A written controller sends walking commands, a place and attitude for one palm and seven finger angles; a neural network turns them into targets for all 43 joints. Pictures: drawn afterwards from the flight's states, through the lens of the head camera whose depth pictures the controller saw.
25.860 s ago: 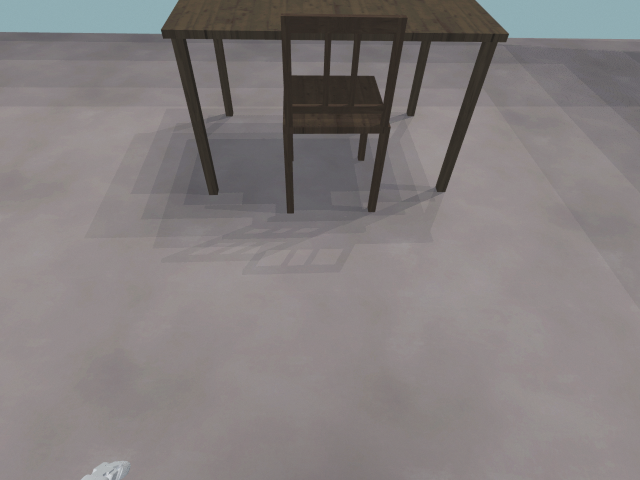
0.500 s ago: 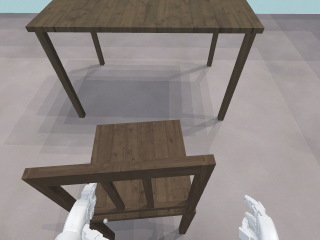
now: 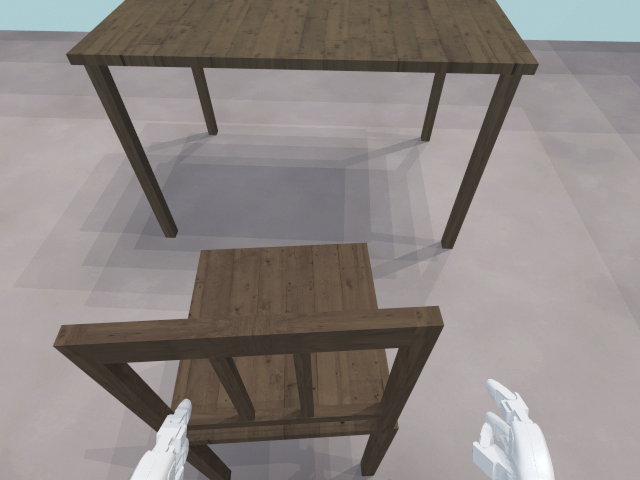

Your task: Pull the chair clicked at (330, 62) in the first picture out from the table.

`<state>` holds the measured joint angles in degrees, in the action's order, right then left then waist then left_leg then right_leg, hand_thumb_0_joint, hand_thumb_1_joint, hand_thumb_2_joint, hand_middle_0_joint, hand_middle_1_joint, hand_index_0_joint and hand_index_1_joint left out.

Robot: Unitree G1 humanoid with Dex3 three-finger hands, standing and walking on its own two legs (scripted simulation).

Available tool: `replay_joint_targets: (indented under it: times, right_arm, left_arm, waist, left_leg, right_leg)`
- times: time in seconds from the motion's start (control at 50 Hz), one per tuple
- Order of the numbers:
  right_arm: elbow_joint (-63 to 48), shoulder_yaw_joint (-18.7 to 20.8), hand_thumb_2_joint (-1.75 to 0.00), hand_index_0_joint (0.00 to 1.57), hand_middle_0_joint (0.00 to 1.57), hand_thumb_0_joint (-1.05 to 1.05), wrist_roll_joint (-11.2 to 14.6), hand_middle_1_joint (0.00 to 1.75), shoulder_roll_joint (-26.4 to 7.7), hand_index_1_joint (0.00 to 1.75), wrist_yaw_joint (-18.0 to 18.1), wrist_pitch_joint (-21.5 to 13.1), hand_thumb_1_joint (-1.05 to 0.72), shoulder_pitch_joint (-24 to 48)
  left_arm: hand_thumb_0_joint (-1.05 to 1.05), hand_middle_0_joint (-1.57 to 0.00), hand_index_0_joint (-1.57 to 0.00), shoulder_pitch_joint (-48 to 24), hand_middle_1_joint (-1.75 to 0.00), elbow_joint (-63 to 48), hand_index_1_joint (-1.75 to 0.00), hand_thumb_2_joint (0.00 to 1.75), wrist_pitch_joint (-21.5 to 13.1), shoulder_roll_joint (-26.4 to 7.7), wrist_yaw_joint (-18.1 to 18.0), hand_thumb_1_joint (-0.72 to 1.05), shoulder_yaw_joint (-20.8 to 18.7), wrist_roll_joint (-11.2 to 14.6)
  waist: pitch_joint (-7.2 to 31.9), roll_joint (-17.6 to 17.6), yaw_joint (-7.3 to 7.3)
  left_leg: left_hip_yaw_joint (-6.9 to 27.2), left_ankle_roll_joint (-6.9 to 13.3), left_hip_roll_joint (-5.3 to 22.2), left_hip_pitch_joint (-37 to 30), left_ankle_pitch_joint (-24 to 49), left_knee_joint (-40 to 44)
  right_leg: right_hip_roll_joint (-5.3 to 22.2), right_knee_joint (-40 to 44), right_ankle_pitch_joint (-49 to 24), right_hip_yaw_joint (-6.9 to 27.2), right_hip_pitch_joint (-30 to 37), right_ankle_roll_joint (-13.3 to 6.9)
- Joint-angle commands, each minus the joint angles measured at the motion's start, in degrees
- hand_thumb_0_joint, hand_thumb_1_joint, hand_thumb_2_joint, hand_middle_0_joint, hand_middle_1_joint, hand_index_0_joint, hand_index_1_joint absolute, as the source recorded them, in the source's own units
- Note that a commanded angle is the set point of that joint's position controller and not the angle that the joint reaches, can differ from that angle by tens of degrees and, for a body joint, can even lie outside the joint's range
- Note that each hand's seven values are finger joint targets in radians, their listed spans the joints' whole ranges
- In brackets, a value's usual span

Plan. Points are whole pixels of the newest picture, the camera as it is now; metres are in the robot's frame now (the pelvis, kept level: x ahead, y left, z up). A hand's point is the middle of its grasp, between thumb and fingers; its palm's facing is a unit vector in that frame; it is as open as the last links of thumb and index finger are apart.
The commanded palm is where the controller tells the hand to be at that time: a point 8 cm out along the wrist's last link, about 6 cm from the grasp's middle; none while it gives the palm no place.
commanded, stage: draw the hand back to the body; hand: left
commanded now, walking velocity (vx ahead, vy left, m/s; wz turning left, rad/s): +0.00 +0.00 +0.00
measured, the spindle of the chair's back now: (235, 388) +0.26 +0.13 -0.06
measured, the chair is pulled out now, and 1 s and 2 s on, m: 0.68 0.70 0.67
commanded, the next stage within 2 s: step back with the hand held close in 1.56 s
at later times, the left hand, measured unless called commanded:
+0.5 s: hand (152, 473) +0.14 +0.17 +0.05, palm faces -0.04 -1.00 -0.08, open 17.1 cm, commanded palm +0.11 +0.24 +0.11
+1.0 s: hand (84, 464) +0.14 +0.23 +0.07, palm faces +0.16 -0.86 -0.48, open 10.6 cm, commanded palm +0.15 +0.28 +0.21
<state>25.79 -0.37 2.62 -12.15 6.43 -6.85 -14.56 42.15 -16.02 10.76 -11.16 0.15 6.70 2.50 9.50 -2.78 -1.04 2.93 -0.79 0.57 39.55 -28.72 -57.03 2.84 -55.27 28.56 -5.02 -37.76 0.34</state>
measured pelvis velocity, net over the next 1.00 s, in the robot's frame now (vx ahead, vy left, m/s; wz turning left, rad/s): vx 0.02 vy -0.01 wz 0.02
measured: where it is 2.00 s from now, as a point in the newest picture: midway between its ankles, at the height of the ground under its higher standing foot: outside the picture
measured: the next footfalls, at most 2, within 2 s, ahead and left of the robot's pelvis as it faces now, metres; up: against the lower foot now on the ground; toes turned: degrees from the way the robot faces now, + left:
none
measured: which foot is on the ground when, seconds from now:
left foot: down 0.00-1.00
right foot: down 0.00-1.00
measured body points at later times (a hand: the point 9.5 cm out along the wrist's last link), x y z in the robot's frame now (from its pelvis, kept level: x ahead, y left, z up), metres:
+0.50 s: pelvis -0.01 +0.00 +0.00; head +0.03 +0.00 +0.44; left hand +0.14 +0.22 +0.06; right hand +0.17 -0.22 -0.08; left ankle +0.00 +0.13 -0.68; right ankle -0.01 -0.12 -0.68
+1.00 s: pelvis +0.02 -0.01 +0.05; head +0.03 -0.03 +0.50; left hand +0.13 +0.27 +0.10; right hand +0.22 -0.22 -0.04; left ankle +0.00 +0.13 -0.68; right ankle -0.01 -0.12 -0.68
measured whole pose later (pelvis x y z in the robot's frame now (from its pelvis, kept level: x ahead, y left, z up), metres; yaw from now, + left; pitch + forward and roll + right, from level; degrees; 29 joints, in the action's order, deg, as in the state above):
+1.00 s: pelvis +0.02 -0.01 +0.05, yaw +1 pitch +0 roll -1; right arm 38.1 -3.5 2.3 -13.0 7.7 -16.0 -11.6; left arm 40.0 -20.8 15.6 -25.1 -7.4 -4.3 4.1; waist -0.7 -3.6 4.0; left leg 3.5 -1.8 1.4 14.3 -21.5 -36.0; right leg 1.5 -34.0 21.5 -6.3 -12.1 -0.4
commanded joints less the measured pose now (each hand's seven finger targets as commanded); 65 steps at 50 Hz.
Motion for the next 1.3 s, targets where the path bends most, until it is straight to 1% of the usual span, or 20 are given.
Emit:
replay_joint_targets:
  times: [0.0,0.04,0.12,0.2,0.24,0.28,0.32,0.38,0.46,0.48,0.5,0.52,0.54,0.6,0.7,0.82,1.0,1.16,1.24,1.28]
  right_arm:
    - [-7.86,3.76,-0.90,0.20,0.20,0.00,-0.15,0.30,-5.43,0.30,0.63,-5.63,-0.90,4.49]
    - [-7.27,3.95,-0.90,0.20,0.20,0.00,0.06,0.30,-5.49,0.30,0.67,-6.08,-0.90,3.69]
    - [-5.36,4.48,-0.90,0.20,0.20,0.00,0.49,0.30,-4.75,0.30,-0.33,-6.63,-0.90,4.49]
    - [-4.16,4.90,-0.90,0.20,0.20,0.00,0.55,0.30,-4.71,0.30,-1.97,-6.63,-0.90,6.69]
    - [-4.54,5.15,-0.90,0.20,0.20,0.00,0.74,0.30,-5.00,0.30,-2.32,-6.85,-0.90,7.63]
    - [-4.99,4.96,-0.90,0.20,0.20,0.00,1.09,0.30,-4.66,0.30,-2.04,-7.24,-0.90,7.80]
    - [-4.56,4.78,-0.90,0.20,0.20,0.00,1.53,0.30,-4.19,0.30,-1.60,-7.00,-0.90,7.71]
    - [-4.09,4.07,-0.90,0.20,0.20,0.00,2.08,0.30,-3.61,0.30,-1.07,-7.51,-0.90,8.07]
    - [-2.10,3.43,-0.90,0.20,0.20,0.00,2.34,0.30,-3.47,0.30,-0.34,-8.89,-0.90,8.08]
    - [-2.80,2.42,-0.90,0.20,0.20,0.00,0.29,0.30,-4.27,0.30,1.22,-7.06,-0.90,8.05]
    - [-4.95,1.21,-0.90,0.20,0.20,0.00,0.17,0.30,-3.11,0.30,1.80,-6.61,-0.90,7.67]
    - [-4.32,1.14,-0.90,0.20,0.20,0.00,0.43,0.30,-3.47,0.30,2.20,-6.82,-0.90,7.55]
    - [-3.61,0.58,-0.90,0.20,0.20,0.00,0.10,0.30,-3.11,0.30,2.53,-7.01,-0.90,7.69]
    - [-2.43,-0.05,-0.90,0.20,0.20,0.00,-0.34,0.30,-3.74,0.30,3.04,-6.37,-0.90,8.07]
    - [-0.81,-0.78,-0.90,0.20,0.20,0.00,-0.82,0.30,-4.65,0.30,3.13,-8.33,-0.90,8.58]
    - [2.08,-1.08,-0.90,0.20,0.20,0.00,-0.81,0.30,-5.51,0.30,2.35,-11.20,-0.90,8.49]
    - [4.77,-0.66,-0.90,0.20,0.20,0.00,0.05,0.30,-6.20,0.30,1.38,-13.67,-0.90,7.68]
    - [5.82,-0.60,-0.90,0.20,0.20,0.00,1.70,0.30,-6.49,0.30,0.88,-13.33,-0.90,6.17]
    - [6.11,-0.95,-0.90,0.20,0.20,0.00,1.83,0.30,-6.00,0.30,0.16,-13.55,-0.90,6.84]
    - [6.21,-0.91,-0.90,0.20,0.20,0.00,1.43,0.30,-6.27,0.30,0.02,-13.70,-0.90,7.20]
  left_arm:
    - [0.00,0.00,0.00,3.39,0.00,-16.86,0.00,0.20,-14.52,-2.66,0.27,-0.55,-6.64,5.84]
    - [0.00,0.00,0.00,3.01,0.00,-19.49,0.00,0.20,-17.80,-5.10,0.22,-0.55,-9.61,6.82]
    - [0.00,0.00,0.00,3.28,0.00,-18.58,0.00,0.20,-25.30,-3.64,2.10,-0.55,-9.75,7.68]
    - [0.00,0.00,0.00,3.05,0.00,-14.33,0.00,0.20,-33.07,-3.03,6.85,-0.55,-9.73,8.92]
    - [0.00,0.00,0.00,1.47,0.00,-16.76,0.00,0.20,-35.85,-6.99,9.47,-0.55,-13.19,10.46]
    - [0.00,0.00,0.00,-0.31,0.00,-22.31,0.00,0.20,-37.36,-10.31,10.16,-0.55,-16.50,11.89]
    - [0.00,0.00,0.00,0.35,0.00,-23.00,0.00,0.20,-36.09,-12.32,9.43,-0.55,-20.14,12.70]
    - [0.00,-0.01,-0.01,-0.77,-0.01,-25.97,-0.01,0.22,-34.36,-10.33,8.37,-0.51,-20.03,15.04]
    - [0.00,-0.02,-0.02,-1.68,-0.04,-26.97,-0.04,0.29,-33.68,-12.64,6.49,-0.37,-23.89,16.63]
    - [0.00,-0.03,-0.03,2.70,-0.05,-24.97,-0.05,0.31,-23.87,-25.82,-1.59,-0.33,-27.39,3.66]
    - [0.00,-0.04,-0.04,2.05,-0.05,-31.53,-0.05,0.32,-19.32,-19.32,-4.59,-0.30,-23.46,3.28]
    - [0.00,-0.04,-0.04,-1.03,-0.06,-33.47,-0.06,0.34,-16.91,-21.16,-6.60,-0.26,-24.49,2.73]
    - [0.00,-0.04,-0.04,-0.82,-0.07,-32.77,-0.07,0.36,-15.42,-18.69,-7.97,-0.22,-22.81,1.78]
    - [0.00,-0.06,-0.06,-3.30,-0.09,-29.53,-0.09,0.41,-11.85,-19.48,-9.99,-0.12,-23.60,1.15]
    - [0.00,-0.08,-0.08,-8.74,-0.13,-29.91,-0.13,0.50,-10.94,-22.59,-11.55,0.07,-27.14,0.58]
    - [0.00,-0.12,-0.12,-13.82,-0.17,-34.02,-0.17,0.60,-10.94,-25.32,-12.72,0.28,-29.32,0.26]
    - [0.00,-0.16,-0.16,-18.95,-0.24,-39.55,-0.24,0.76,-10.42,-28.65,-14.11,0.61,-32.44,0.27]
    - [0.00,-0.20,-0.20,-23.62,-0.30,-43.31,-0.30,0.90,-9.11,-35.02,-14.76,0.90,-36.24,0.66]
    - [0.00,-0.20,-0.20,-22.76,-0.30,-40.30,-0.30,0.90,-8.65,-33.98,-14.13,0.90,-36.09,0.86]
    - [0.00,-0.20,-0.20,-23.94,-0.30,-40.10,-0.30,0.90,-9.53,-34.36,-13.93,0.90,-36.61,0.81]
  waist:
    - [5.39,3.62,0.59]
    - [6.93,1.27,0.81]
    - [5.43,-0.84,0.93]
    - [3.94,2.74,0.79]
    - [6.67,1.89,1.39]
    - [10.16,-2.03,2.06]
    - [11.25,-3.72,2.72]
    - [10.20,-3.78,2.18]
    - [8.76,-2.97,2.46]
    - [12.54,-6.73,6.85]
    - [8.27,-7.71,4.81]
    - [8.08,-9.54,4.66]
    - [4.48,-10.78,4.14]
    - [-0.57,-6.69,3.94]
    - [-1.32,-5.12,4.62]
    - [0.78,-12.74,4.97]
    - [3.36,-11.16,5.18]
    - [4.21,-14.17,5.28]
    - [3.78,-12.93,5.47]
    - [4.72,-10.11,5.35]
  left_leg:
    - [-0.86,1.95,-1.24,-3.17,15.18,5.10]
    - [-0.73,1.88,-1.25,-3.76,16.56,5.13]
    - [-0.45,1.46,-0.85,-2.82,17.60,4.19]
    - [-0.36,1.22,-0.48,1.06,14.76,2.34]
    - [-0.48,1.29,-0.37,1.13,14.54,1.96]
    - [-0.55,1.56,-0.55,-2.32,15.56,3.22]
    - [-0.38,1.60,-0.35,-4.27,16.37,4.49]
    - [0.02,1.54,-0.29,-6.91,16.40,6.45]
    - [0.83,1.22,-0.03,-8.74,17.20,8.85]
    - [0.49,1.19,2.88,-12.02,17.11,11.81]
    - [0.26,1.12,2.28,-11.90,16.59,13.73]
    - [0.38,0.89,2.26,-12.50,15.82,14.28]
    - [-0.07,0.92,2.31,-13.32,16.64,14.81]
    - [-0.03,0.98,2.83,-15.56,15.96,17.10]
    - [-0.18,1.12,2.60,-20.74,18.71,21.37]
    - [-0.37,0.79,1.81,-26.64,24.17,24.61]
    - [0.08,0.83,1.71,-32.07,36.02,26.65]
    - [0.13,0.82,1.55,-34.00,42.06,26.96]
    - [-0.36,1.00,1.57,-34.55,42.63,27.06]
    - [-0.65,1.24,1.62,-34.89,42.76,27.04]
  right_leg:
    - [-1.52,7.26,-14.91,-1.00,2.01,-0.95]
    - [-1.50,6.82,-15.64,-0.69,2.84,-1.16]
    - [-1.50,5.52,-15.58,-0.83,0.81,-1.30]
    - [-1.41,4.15,-13.69,-0.26,-0.98,-0.99]
    - [-1.13,4.19,-13.48,0.96,0.92,-1.14]
    - [-1.01,4.96,-13.28,1.34,3.47,-1.42]
    - [-1.14,5.91,-13.52,0.87,5.04,-1.49]
    - [-1.31,7.65,-13.90,0.05,5.99,-1.22]
    - [-1.77,9.77,-14.41,-0.61,8.09,-1.24]
    - [0.47,12.59,-14.23,2.75,13.98,-2.91]
    - [0.91,14.21,-14.47,1.49,14.61,-2.61]
    - [0.98,15.20,-13.53,1.52,15.49,-2.69]
    - [0.94,15.50,-14.30,0.76,15.43,-2.87]
    - [0.30,19.22,-13.52,-0.10,15.87,-2.63]
    - [0.46,22.73,-16.84,-0.40,20.92,-2.67]
    - [1.14,25.17,-22.06,-0.15,26.28,-2.82]
    - [1.38,24.89,-31.62,-0.89,31.10,-2.17]
    - [1.77,24.02,-36.85,-0.66,32.91,-2.03]
    - [1.85,24.24,-38.27,-0.85,33.18,-1.87]
    - [1.94,24.06,-39.86,-1.17,33.93,-1.49]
